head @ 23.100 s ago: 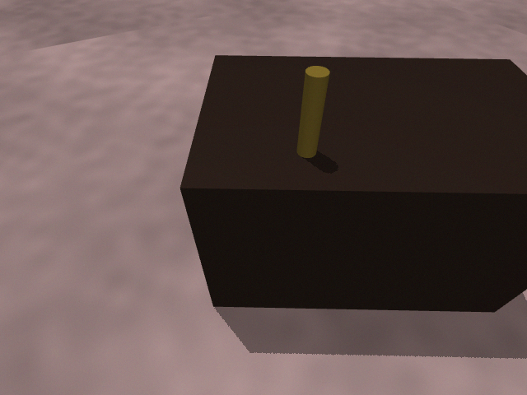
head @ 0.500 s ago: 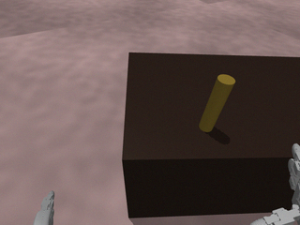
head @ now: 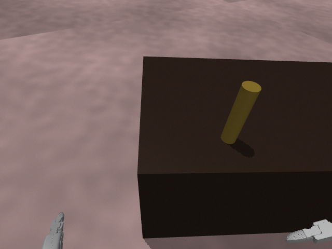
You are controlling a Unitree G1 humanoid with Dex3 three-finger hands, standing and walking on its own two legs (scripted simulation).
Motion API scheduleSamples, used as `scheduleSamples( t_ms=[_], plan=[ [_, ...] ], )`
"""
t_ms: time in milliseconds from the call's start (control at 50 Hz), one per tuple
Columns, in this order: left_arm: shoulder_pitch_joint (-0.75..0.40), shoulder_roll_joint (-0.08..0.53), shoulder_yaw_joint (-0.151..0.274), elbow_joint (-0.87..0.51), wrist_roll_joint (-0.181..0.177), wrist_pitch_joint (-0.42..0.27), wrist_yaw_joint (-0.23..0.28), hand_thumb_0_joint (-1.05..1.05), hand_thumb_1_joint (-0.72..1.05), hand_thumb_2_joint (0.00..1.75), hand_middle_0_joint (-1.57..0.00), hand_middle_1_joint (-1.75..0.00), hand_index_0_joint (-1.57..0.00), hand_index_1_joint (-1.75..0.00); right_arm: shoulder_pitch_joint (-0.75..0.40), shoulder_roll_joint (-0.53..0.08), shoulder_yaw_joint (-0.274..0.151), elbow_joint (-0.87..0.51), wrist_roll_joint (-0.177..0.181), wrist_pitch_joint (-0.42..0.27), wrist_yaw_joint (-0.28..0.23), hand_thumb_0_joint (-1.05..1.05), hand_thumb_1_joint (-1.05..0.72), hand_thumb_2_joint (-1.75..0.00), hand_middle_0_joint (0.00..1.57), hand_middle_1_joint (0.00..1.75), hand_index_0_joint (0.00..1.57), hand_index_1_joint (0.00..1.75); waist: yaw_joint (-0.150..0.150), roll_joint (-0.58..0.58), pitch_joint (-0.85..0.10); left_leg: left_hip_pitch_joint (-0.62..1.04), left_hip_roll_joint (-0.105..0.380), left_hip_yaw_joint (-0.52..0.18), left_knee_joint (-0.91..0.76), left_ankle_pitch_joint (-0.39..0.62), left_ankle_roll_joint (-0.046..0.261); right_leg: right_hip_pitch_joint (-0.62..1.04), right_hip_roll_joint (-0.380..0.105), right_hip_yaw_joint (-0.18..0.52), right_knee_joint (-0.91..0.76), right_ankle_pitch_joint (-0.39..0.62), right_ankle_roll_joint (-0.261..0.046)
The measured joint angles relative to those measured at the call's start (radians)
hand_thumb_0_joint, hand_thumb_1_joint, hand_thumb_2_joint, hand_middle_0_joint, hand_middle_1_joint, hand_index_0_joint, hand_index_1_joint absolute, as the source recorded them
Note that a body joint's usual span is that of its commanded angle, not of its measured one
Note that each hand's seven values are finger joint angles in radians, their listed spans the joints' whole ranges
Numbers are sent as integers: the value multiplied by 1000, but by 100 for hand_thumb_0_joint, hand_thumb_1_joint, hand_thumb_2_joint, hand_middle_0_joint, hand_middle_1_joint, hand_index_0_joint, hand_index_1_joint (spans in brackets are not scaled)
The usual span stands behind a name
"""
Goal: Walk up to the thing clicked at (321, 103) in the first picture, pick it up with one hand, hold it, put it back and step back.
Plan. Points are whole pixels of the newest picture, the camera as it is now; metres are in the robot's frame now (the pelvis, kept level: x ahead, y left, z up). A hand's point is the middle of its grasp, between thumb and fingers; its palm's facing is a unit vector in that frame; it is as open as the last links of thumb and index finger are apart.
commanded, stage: home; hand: right
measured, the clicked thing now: (238, 115) +0.49 -0.24 +0.05
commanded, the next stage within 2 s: none
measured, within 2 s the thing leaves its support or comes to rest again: neither
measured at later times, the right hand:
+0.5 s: hand (237, 238) +0.18 -0.18 -0.08, palm faces +0.08 +0.98 -0.20, open 17.4 cm
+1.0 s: hand (234, 235) +0.19 -0.18 -0.10, palm faces +0.00 +0.96 -0.28, open 17.4 cm
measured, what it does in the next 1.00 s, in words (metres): stands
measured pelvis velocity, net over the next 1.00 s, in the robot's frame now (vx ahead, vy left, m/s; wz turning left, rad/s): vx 0.02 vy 0.00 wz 0.02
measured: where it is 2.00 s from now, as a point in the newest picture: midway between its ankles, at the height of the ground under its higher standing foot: outside the picture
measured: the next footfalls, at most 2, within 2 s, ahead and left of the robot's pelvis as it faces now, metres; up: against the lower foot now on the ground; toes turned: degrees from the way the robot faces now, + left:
none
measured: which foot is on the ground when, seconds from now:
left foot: down 0.00-1.00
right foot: down 0.00-1.00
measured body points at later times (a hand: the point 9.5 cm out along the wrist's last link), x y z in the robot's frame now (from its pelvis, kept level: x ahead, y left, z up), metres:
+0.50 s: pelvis +0.01 -0.01 +0.00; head +0.04 -0.01 +0.45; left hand +0.17 +0.22 -0.08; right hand +0.17 -0.23 -0.06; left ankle -0.01 +0.11 -0.73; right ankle +0.03 -0.14 -0.73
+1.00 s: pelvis +0.02 +0.00 +0.00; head +0.04 +0.00 +0.45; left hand +0.15 +0.25 -0.11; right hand +0.19 -0.23 -0.08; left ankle -0.01 +0.11 -0.73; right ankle +0.03 -0.14 -0.73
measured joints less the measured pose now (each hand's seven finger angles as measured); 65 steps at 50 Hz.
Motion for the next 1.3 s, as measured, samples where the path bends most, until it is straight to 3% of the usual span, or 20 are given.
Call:
scheduleSamples(
  t_ms=[100, 200, 320, 420, 520, 720, 940, 1020, 1160, 1300],
  plan=[
    [1, -15, -48, -13, -6, -7, -7, -1, -36, 21, -9, -11, -9, -11, 23, 22, 34, 51, -3, -10, 5, -2, 53, -7, 6, 6, 6, 6, 1, 14, 7, 17, 2, -6, -25, 8, -4, 18, 2, -7, -22, 4, -5],
    [-51, -54, -99, 31, 3, -8, -17, -1, -8, 40, -12, -16, -12, -16, 35, 64, 118, 128, -14, 15, 6, -2, 53, -7, 6, 6, 6, 6, 8, 25, 14, 18, 3, -8, -40, 14, -7, 16, 3, -9, -29, 5, -8],
    [-85, -57, -97, 62, 9, -9, -18, 0, 32, 60, -16, -21, -15, -22, 29, 110, 231, 261, -33, 69, 10, -2, 52, -7, 6, 6, 6, 6, 25, 27, 23, 20, 8, -7, -50, 17, -13, 14, 7, -9, -32, 4, -14],
    [-99, -41, -110, 77, 7, -2, -9, 0, 61, 75, -18, -25, -17, -26, -32, 129, 299, 416, -44, 105, 3, -2, 53, -7, 6, 5, 6, 6, 41, 42, 29, 8, 5, -9, -47, 16, -12, 2, 4, -11, -28, 2, -13],
    [-108, -42, -126, 85, 8, 11, -6, 1, 79, 84, -19, -28, -19, -28, -114, 143, 348, 556, -54, 136, -1, -2, 54, -6, 6, 5, 6, 6, 55, 56, 28, -4, -2, -11, -43, 16, -9, -9, -3, -12, -21, -1, -9],
    [-118, -10, -133, 159, 16, 36, -13, 1, 89, 89, -20, -30, -20, -30, -165, 144, 345, 608, -56, 150, -48, -2, 53, -6, 6, 5, 6, 6, 56, 41, 27, 8, -12, -17, -48, 13, -6, 2, -13, -19, -16, -14, -7],
    [-117, -3, -124, 186, 10, 71, -16, 1, 91, 90, -20, -30, -20, -30, -180, 149, 358, 635, -57, 167, -60, -1, 54, -6, 6, 5, 6, 6, 50, 38, 30, 12, -11, -21, -51, 10, -5, 13, -12, -23, -31, -11, -6],
    [-143, 34, -134, 247, 52, 77, -57, 1, 90, 90, -20, -30, -20, -30, -212, 88, 385, 743, -102, 175, -14, -1, 54, -6, 6, 5, 6, 6, 59, 30, 22, 18, -12, -15, -39, 3, -2, 12, -13, -17, -9, -22, -7],
    [-152, 106, -123, 379, 50, 97, -85, 1, 91, 90, -20, -30, -20, -30, -218, -7, 369, 951, -103, 209, 19, -1, 54, -5, 6, 5, 6, 6, 68, 23, 10, 66, -14, -17, -70, 13, -4, 56, -16, -19, -28, -18, -7],
    [-150, 150, -128, 512, 41, 107, -88, 1, 91, 90, -20, -30, -20, -30, -223, -50, 370, 1103, -93, 221, 24, -1, 55, -5, 6, 5, 6, 5, 58, 23, 30, 126, -11, -21, -154, 63, -11, 116, -12, -24, -108, 27, -13]
  ],
)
